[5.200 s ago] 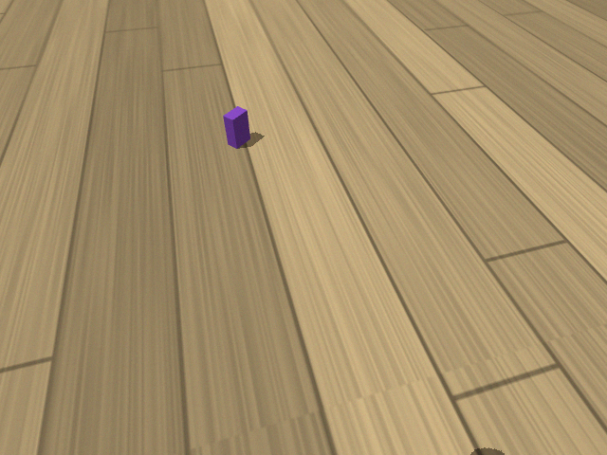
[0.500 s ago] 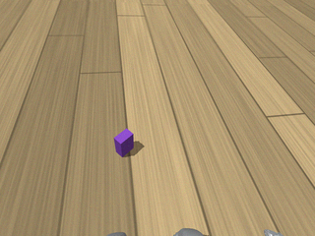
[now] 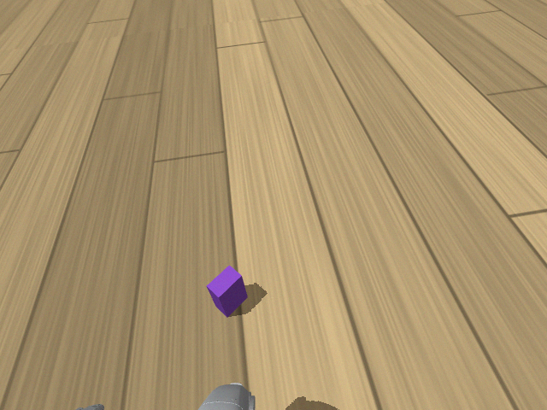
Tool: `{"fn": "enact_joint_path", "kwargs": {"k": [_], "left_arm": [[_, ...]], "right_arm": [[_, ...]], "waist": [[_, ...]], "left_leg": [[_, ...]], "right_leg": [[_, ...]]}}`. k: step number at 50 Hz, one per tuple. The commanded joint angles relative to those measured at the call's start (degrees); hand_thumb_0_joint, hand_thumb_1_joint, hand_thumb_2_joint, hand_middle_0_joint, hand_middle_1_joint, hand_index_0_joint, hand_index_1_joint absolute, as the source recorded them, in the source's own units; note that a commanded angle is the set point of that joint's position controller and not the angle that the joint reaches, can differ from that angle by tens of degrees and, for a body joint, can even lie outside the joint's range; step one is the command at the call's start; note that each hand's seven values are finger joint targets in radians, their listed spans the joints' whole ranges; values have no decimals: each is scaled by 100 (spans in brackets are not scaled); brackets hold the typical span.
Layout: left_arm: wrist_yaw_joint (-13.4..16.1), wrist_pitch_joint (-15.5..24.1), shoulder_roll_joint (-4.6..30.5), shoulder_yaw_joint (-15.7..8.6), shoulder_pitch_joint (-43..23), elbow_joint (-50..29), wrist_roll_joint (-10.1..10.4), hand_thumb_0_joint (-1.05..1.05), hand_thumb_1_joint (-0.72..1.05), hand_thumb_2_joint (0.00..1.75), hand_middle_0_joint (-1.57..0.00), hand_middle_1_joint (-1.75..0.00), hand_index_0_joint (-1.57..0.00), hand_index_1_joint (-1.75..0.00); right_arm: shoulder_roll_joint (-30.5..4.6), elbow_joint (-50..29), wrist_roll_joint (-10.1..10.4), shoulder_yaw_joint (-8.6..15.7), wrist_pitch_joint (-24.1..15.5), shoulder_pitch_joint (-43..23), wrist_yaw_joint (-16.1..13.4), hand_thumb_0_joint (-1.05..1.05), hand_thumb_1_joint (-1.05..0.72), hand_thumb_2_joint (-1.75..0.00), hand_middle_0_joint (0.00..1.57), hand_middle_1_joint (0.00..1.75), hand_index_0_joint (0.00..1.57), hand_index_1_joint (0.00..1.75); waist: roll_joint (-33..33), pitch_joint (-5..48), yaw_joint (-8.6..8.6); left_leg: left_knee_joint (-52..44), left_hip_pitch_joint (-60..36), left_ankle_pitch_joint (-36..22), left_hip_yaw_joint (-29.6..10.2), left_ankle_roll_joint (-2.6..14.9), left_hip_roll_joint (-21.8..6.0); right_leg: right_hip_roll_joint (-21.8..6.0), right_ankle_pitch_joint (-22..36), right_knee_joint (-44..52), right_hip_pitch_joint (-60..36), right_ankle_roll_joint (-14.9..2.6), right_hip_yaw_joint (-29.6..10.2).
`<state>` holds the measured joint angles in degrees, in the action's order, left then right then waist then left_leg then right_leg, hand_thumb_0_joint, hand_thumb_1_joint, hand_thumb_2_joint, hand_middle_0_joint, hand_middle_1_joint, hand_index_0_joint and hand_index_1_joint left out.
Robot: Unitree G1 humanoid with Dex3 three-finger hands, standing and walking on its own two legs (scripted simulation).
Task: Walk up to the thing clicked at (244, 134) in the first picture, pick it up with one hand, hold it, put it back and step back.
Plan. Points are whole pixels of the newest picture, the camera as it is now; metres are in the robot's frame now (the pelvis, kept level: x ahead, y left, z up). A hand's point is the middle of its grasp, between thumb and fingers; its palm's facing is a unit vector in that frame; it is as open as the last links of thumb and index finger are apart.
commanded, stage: walk up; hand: left
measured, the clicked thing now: (228, 291) +0.60 +0.25 -0.68
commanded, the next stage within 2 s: none
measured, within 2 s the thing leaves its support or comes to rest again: neither
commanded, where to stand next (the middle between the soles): +0.24 +0.04 m, yaw +1 degrees
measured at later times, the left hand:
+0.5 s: hand (125, 364) +0.21 +0.30 -0.15, palm faces -0.05 -0.93 -0.36, open 7.4 cm
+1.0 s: hand (141, 334) +0.26 +0.29 -0.16, palm faces +0.00 -0.94 -0.35, open 7.4 cm
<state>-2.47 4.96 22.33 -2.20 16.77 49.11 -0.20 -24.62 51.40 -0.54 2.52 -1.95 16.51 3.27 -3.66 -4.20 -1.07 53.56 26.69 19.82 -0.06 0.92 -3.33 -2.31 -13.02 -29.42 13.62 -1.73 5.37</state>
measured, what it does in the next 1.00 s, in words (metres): walks ahead: left foot, then right foot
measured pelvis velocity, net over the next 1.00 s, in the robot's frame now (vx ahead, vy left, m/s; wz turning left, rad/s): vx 0.20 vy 0.03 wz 0.01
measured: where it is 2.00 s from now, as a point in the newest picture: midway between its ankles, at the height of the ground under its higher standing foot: outside the picture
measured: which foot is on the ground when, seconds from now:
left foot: up 0.00-0.18, down 0.20-1.00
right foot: down 0.00-0.22, up 0.24-0.56, down 0.58-1.00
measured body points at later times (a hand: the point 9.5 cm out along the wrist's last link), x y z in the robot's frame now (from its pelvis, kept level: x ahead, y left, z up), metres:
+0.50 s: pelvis +0.14 +0.03 -0.01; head +0.17 +0.04 +0.44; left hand +0.21 +0.35 -0.13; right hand +0.20 -0.29 -0.11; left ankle +0.17 +0.15 -0.74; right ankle +0.24 -0.11 -0.71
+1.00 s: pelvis +0.20 +0.03 -0.01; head +0.21 +0.04 +0.44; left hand +0.26 +0.34 -0.14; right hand +0.27 -0.28 -0.13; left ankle +0.21 +0.15 -0.74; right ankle +0.25 -0.11 -0.74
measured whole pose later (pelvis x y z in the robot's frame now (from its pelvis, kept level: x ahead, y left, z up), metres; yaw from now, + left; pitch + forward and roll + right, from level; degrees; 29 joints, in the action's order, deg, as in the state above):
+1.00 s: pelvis +0.20 +0.03 -0.01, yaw +1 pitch -2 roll +0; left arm -0.4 1.2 22.5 -0.4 10.0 59.8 0.2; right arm -21.3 60.2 -0.8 -0.1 -0.9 10.7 1.0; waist 1.1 -3.7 -0.5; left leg 35.3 14.5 18.4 2.5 0.1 -1.6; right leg -1.9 -13.6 -33.8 17.4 1.0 0.6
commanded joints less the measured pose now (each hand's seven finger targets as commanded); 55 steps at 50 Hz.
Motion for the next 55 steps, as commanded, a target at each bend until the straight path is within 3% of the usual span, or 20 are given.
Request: {"fn": "enact_joint_path", "kwargs": {"k": [1,5,9,10,11,12,16,20,24,27,28,29,30,31,34,40,42,43,47,55], "left_arm": [[81,122,1757,-561,229,-412,-46,0,90,90,-20,-30,-20,-30],[57,70,1777,-516,109,-488,-28,0,90,90,-20,-30,-20,-30],[54,0,1506,-362,30,-525,-67,0,90,90,-20,-30,-20,-30],[58,-3,1202,-250,131,-546,-50,0,90,90,-20,-30,-20,-30],[50,-30,887,-179,264,-577,51,0,90,90,-20,-30,-20,-30],[157,-77,1513,-332,139,-425,-15,0,90,90,-20,-30,-20,-30],[118,-123,1460,-324,494,-66,47,0,90,90,-20,-30,-20,-30],[92,-214,1156,-272,263,-32,-9,0,90,90,-20,-30,-20,-30],[207,-215,992,-275,131,132,27,0,90,90,-20,-30,-20,-30],[274,-155,1110,-304,176,282,-7,0,90,90,-20,-30,-20,-30],[262,-98,1353,-375,380,214,-79,0,90,90,-20,-30,-20,-30],[280,-49,1720,-463,344,206,-136,0,90,90,-20,-30,-20,-30],[280,-60,2106,-517,19,87,-93,0,90,90,-20,-30,-20,-30],[276,-104,2088,-507,-94,59,-61,0,90,90,-20,-30,-20,-30],[304,-137,1737,-384,-468,54,-103,0,90,90,-20,-30,-20,-30],[230,-279,1229,-183,-881,86,-25,0,90,90,-20,-30,-20,-30],[229,-325,954,-89,-858,225,66,0,90,90,-20,-30,-20,-30],[249,-336,1218,-167,-891,370,20,0,90,90,-20,-30,-20,-30],[270,-192,1206,-112,-713,735,43,0,90,90,-20,-30,-20,-30],[305,-180,1206,6,-1153,1046,60,0,90,90,-20,-30,-20,-30]], "right_arm": [[-957,-494,-58,356,-137,-70,50,0,-90,-90,20,30,20,30],[-962,-506,-58,422,-199,-258,83,0,-90,-90,20,30,20,30],[-1130,-261,-86,534,-305,491,-10,0,-90,-90,20,30,20,30],[-1444,-178,-105,632,-351,1004,-86,0,-90,-90,20,30,20,30],[-1940,-328,-131,724,-393,1157,-131,0,-90,-90,20,30,20,30],[-2017,-381,52,738,-361,1041,-123,0,-90,-90,20,30,20,30],[-1410,-554,64,492,-384,318,-211,0,-90,-90,20,30,20,30],[-1329,-623,-9,411,-332,117,-285,0,-90,-90,20,30,20,30],[-1230,-602,32,293,-215,-158,-317,0,-90,-90,20,30,20,30],[-1022,-582,139,189,-67,-426,-322,0,-90,-90,20,30,20,30],[-886,-607,125,152,-59,-187,-304,0,-90,-90,20,30,20,30],[-556,-587,102,39,-17,14,-284,0,-90,-90,20,30,20,30],[-875,-510,64,137,53,-20,-347,0,-90,-90,20,30,20,30],[-1160,-363,22,226,72,-119,-384,0,-90,-90,20,30,20,30],[-1084,-35,48,228,67,18,-330,0,-90,-90,20,30,20,30],[-925,419,-61,222,-54,194,-330,0,-90,-90,20,30,20,30],[-1382,217,-83,256,-100,-558,-333,0,-90,-90,20,30,20,30],[-1432,193,-43,235,-85,-831,-307,0,-90,-90,20,30,20,30],[-1010,368,5,20,-86,-1059,-293,0,-90,-90,20,30,20,30],[-960,723,62,47,-25,-1095,-337,0,-90,-90,20,30,20,30]], "waist": [[1277,67,-167],[1088,-28,-130],[372,322,416],[-671,574,677],[-1589,501,651],[-866,387,645],[-504,154,149],[-564,61,171],[-540,360,67],[-118,672,-118],[478,921,-152],[1561,795,-83],[1531,582,-110],[1291,325,-142],[1324,251,38],[910,566,270],[-267,239,32],[-100,14,-10],[-163,406,-108],[294,835,121]], "left_leg": [[-949,327,-456,31,-106,-248],[-1672,-403,-761,290,-116,-100],[-2254,-2243,-442,445,102,192],[-2936,-2884,705,-612,356,-371],[-4055,-3258,1567,-3446,963,-1811],[-4016,-2813,1264,-3818,1425,-2179],[-3700,-1947,-748,-1390,1057,-1375],[-3465,-1392,-2222,-553,1186,-1224],[-2655,-920,-3704,-194,1036,-1131],[-1770,-673,-2217,-18,620,-742],[-1321,-485,-577,135,522,-504],[-307,292,908,452,260,16],[312,462,1747,213,128,220],[458,460,1699,-65,117,11],[-105,105,897,-132,92,-142],[-2485,-1878,-320,163,79,209],[-3708,-940,1504,-2024,584,-1171],[-3747,-424,1712,-1983,790,-1303],[-2957,-666,-544,-595,250,-475],[-2912,-1732,-1531,-319,187,-404]], "right_leg": [[-1420,-791,1565,-243,-1144,-1315],[-1291,-1343,1380,301,-1015,-1056],[-1011,-783,-109,1132,-674,-590],[-584,-310,-1816,1621,-429,-171],[396,-1480,-3160,2942,-60,-1],[52,-1818,-3618,2804,-120,-707],[-373,-809,-3175,2130,-66,-924],[-308,-618,-2128,1490,156,-567],[-47,41,-1370,454,136,-252],[124,884,-205,-448,-24,-274],[-116,174,152,-814,-150,-688],[-1309,-653,906,-911,-490,-2566],[-2105,-1516,1343,-415,-1329,-3648],[-2121,-1688,1278,-169,-1510,-3758],[-1432,-1545,1103,275,-1045,-2500],[-872,-1064,74,1369,-523,-1325],[-14,-1327,-736,1325,17,-620],[-10,-1305,-1029,774,30,-568],[-251,429,92,-314,-55,-935],[-504,1566,377,-403,-108,-980]]}}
